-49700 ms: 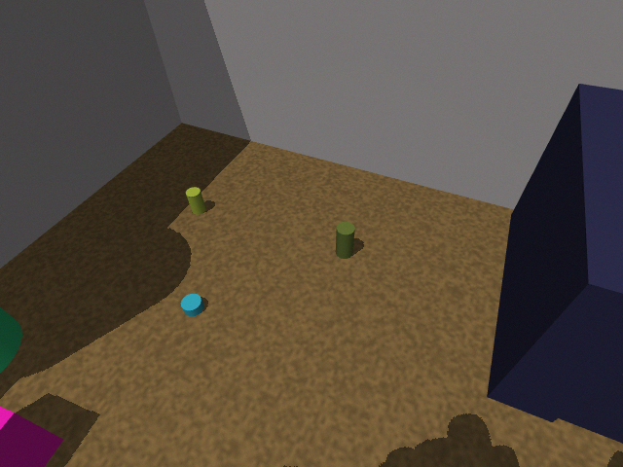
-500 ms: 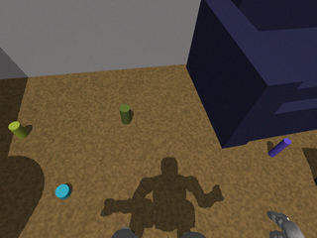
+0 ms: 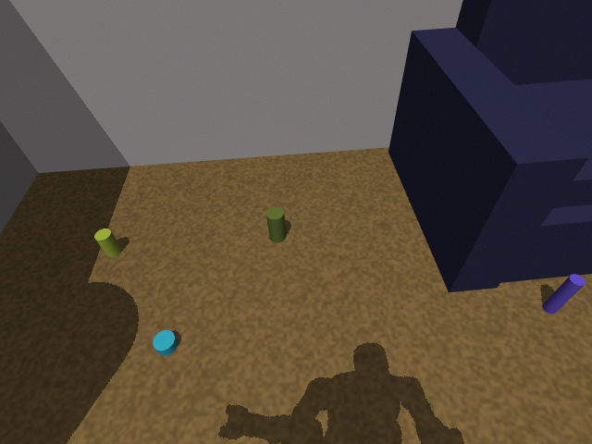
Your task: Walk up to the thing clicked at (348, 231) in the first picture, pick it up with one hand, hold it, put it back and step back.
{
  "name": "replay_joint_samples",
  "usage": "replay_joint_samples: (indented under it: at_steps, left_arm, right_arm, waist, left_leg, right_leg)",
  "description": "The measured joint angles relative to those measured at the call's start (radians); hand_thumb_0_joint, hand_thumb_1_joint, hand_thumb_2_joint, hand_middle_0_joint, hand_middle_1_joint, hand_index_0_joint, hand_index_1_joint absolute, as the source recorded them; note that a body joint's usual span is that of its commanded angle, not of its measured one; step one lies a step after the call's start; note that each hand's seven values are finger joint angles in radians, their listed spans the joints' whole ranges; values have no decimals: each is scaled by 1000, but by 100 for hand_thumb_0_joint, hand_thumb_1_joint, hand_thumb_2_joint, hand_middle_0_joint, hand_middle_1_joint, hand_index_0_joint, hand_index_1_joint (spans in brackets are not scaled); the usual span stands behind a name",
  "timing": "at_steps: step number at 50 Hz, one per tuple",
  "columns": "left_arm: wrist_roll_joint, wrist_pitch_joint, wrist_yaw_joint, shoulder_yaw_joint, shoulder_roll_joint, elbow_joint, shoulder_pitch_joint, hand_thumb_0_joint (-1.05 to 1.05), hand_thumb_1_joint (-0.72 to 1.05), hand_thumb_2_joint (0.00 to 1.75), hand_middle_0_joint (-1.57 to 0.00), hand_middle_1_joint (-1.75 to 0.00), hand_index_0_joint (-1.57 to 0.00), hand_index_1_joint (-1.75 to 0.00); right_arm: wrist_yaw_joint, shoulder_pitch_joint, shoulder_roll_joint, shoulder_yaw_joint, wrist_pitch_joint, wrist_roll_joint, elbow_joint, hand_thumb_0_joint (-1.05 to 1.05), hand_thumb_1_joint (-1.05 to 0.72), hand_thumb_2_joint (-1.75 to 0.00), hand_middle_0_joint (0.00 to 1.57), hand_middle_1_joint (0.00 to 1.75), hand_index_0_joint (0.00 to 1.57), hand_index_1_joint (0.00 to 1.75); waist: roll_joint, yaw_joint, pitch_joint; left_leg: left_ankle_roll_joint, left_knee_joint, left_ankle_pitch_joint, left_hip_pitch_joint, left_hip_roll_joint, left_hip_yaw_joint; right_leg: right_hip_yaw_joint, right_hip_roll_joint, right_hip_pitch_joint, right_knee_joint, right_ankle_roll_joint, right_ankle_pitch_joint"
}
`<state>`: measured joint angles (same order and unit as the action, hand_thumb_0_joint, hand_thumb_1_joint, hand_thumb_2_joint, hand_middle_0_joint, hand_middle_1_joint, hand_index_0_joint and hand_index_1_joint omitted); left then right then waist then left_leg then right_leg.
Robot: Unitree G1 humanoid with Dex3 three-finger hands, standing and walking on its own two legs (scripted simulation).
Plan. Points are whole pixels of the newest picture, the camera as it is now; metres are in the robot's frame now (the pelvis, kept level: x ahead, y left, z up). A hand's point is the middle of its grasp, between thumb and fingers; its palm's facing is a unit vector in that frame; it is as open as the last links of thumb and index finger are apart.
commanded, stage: step back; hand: left
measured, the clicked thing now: (276, 225) +1.09 +0.15 -0.68
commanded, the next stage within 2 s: stand in 0.76 s
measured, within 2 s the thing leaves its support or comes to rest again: neither
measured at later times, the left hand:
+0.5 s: hand out of the picture +0.12 +0.24 -0.13, palm faces +0.02 -0.91 -0.40, open 7.4 cm
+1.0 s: hand out of the picture +0.16 +0.25 -0.14, palm faces -0.03 -0.94 -0.33, open 7.4 cm
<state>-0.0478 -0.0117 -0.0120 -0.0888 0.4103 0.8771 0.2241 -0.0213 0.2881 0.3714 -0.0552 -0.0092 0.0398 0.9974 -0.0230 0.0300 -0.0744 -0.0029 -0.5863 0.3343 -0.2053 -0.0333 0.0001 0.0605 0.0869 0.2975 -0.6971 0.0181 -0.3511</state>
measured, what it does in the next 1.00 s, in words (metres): steps on the spot: right foot, then left foot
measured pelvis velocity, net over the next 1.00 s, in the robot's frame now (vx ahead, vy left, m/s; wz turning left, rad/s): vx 0.07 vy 0.01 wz -0.01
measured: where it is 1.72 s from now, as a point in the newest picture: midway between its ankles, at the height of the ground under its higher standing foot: outside the picture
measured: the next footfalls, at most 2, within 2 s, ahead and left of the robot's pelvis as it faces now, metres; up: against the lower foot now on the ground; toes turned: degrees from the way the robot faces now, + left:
right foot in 0.26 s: +0.11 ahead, -0.14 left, +0.00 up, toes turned -2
left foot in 0.58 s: +0.13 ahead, +0.13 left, +0.00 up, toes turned +2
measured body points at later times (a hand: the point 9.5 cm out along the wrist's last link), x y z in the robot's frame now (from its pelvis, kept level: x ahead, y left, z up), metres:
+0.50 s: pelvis +0.05 -0.02 +0.00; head +0.08 -0.05 +0.45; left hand +0.11 +0.29 -0.10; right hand +0.13 -0.34 -0.13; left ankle +0.06 +0.12 -0.70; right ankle +0.07 -0.14 -0.72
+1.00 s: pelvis +0.07 +0.01 +0.02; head +0.08 +0.01 +0.47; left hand +0.16 +0.30 -0.11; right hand +0.17 -0.29 -0.11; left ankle +0.09 +0.13 -0.72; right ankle +0.07 -0.14 -0.72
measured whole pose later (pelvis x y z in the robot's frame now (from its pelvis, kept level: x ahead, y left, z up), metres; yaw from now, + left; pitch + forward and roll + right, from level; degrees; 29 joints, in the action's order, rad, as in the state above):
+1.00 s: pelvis +0.07 +0.01 +0.02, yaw -1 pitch -3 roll +0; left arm -0.01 0.02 -0.01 0.01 0.35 1.09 0.09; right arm -0.02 0.07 0.34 -0.01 0.03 0.01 1.10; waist -0.01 0.01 -0.06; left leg -0.01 -0.46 0.23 -0.18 0.03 0.03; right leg 0.00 0.04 0.16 -0.46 -0.03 -0.25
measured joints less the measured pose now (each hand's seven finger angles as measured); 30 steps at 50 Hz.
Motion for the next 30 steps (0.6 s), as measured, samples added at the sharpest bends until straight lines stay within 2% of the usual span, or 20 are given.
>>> replay_joint_samples:
  at_steps: [1,3,5,10,12,13,14,15,17,19,23,27,30]
  left_arm:
    - [4,-6,1,1,1,9,7,1,90,90,-21,-30,-20,-30]
    - [9,-16,-2,7,-9,39,16,1,90,90,-20,-30,-20,-30]
    - [16,-14,-11,13,-12,55,16,1,90,90,-20,-30,-20,-30]
    - [20,12,-23,12,-4,65,13,1,90,90,-20,-30,-20,-30]
    - [20,22,-21,12,-7,71,12,1,90,90,-20,-30,-20,-30]
    - [19,30,-16,12,-11,75,11,1,90,90,-20,-30,-20,-30]
    - [18,40,-10,12,-21,81,6,1,90,90,-20,-30,-20,-30]
    - [13,48,-4,13,-33,85,1,1,90,90,-20,-30,-20,-30]
    - [9,56,1,19,-48,84,-2,1,90,90,-20,-30,-20,-30]
    - [9,58,3,27,-61,81,-3,1,90,90,-21,-30,-20,-30]
    - [15,65,10,42,-80,83,-14,1,90,90,-21,-30,-20,-30]
    - [20,58,18,46,-69,85,-34,1,90,90,-21,-30,-20,-30]
    - [30,40,25,46,-49,87,-61,1,90,90,-21,-30,-20,-30]
  right_arm:
    - [-1,1,-7,-2,11,3,-4,1,-90,-90,21,30,21,30]
    - [-5,13,-5,-4,27,3,-18,1,-90,-90,21,30,21,30]
    - [-3,13,-3,-4,33,4,-22,1,-90,-90,21,30,21,30]
    - [-6,-6,2,-5,41,7,-37,1,-90,-90,21,30,21,31]
    - [-7,-15,12,-6,36,4,-44,1,-90,-90,21,30,21,31]
    - [-6,-21,20,-7,31,0,-46,1,-90,-90,21,30,21,31]
    - [-2,-28,30,-8,24,-5,-46,1,-90,-90,21,30,21,31]
    - [4,-34,36,-9,16,-10,-44,1,-90,-90,21,30,21,31]
    - [16,-44,33,-6,0,-15,-38,1,-90,-90,21,30,21,30]
    - [19,-53,31,-2,-3,-18,-32,1,-90,-90,20,29,20,30]
    - [17,-79,36,2,1,-20,-29,1,-91,-90,20,29,20,30]
    - [16,-108,26,6,1,-20,-21,1,-91,-90,20,29,20,30]
    - [18,-130,7,5,8,-17,-5,1,-91,-90,20,29,20,30]
  waist:
    - [-16,0,6]
    - [-5,-24,34]
    - [4,-38,38]
    - [-6,-45,25]
    - [1,-45,18]
    - [11,-42,14]
    - [35,-42,5]
    - [58,-43,-2]
    - [65,-32,0]
    - [60,-18,-1]
    - [80,-9,-12]
    - [77,-7,-27]
    - [47,-14,-42]
  left_leg:
    - [3,11,-11,9,-8,11]
    - [27,8,2,3,3,-2]
    - [40,26,0,15,17,-15]
    - [13,48,-5,31,40,-17]
    - [-4,21,17,27,53,-15]
    - [-14,-11,39,19,64,-16]
    - [-13,-57,68,8,83,-25]
    - [1,-120,88,-14,93,-48]
    - [13,-244,167,-68,62,-75]
    - [18,-323,202,-112,32,-70]
    - [16,-330,151,-169,37,-70]
    - [5,-176,94,-149,67,-35]
    - [-13,-53,-56,-104,56,-5]
  right_leg:
    - [-23,-1,10,-27,-1,-40]
    - [-43,-35,47,-123,2,-118]
    - [-53,-55,73,-190,5,-122]
    - [-56,-51,83,-102,-4,-88]
    - [-46,-56,51,4,-5,-43]
    - [-39,-65,28,65,-5,20]
    - [-26,-82,14,87,-4,101]
    - [-11,-98,10,77,0,103]
    - [-6,-97,11,54,8,70]
    - [-14,-85,1,56,13,56]
    - [-10,-75,-20,79,7,54]
    - [-14,-60,-12,49,-6,29]
    - [-24,-31,6,-10,-24,-8]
